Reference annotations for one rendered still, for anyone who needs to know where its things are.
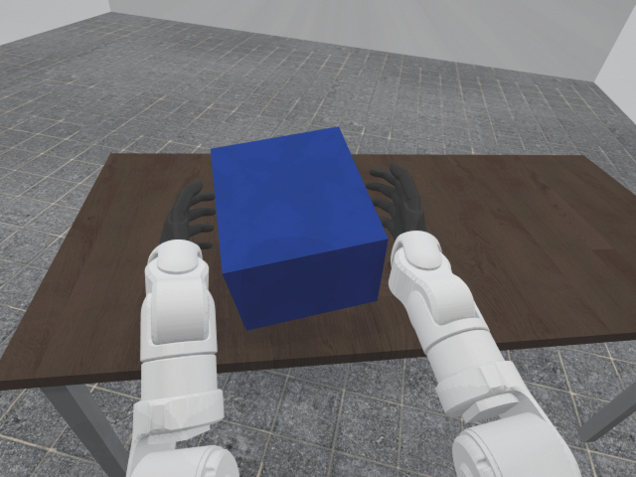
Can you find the right robot upper arm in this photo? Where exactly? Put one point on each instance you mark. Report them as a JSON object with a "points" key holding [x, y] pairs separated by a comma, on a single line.
{"points": [[523, 445]]}

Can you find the carton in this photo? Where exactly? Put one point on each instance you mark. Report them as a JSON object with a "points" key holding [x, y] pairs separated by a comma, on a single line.
{"points": [[299, 234]]}

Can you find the robot left hand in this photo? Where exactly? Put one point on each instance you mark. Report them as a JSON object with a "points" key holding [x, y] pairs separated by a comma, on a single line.
{"points": [[177, 223]]}

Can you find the robot right forearm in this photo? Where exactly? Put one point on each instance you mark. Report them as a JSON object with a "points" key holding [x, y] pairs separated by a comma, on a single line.
{"points": [[474, 380]]}

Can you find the left robot upper arm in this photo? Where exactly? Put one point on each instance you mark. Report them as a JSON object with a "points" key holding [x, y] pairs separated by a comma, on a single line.
{"points": [[202, 461]]}

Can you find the table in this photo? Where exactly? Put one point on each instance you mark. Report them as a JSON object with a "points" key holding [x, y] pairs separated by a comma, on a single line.
{"points": [[545, 243]]}

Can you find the robot right hand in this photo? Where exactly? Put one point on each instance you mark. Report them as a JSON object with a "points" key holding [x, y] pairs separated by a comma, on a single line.
{"points": [[406, 209]]}

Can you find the robot left forearm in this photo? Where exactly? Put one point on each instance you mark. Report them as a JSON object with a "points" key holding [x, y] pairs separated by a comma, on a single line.
{"points": [[178, 339]]}

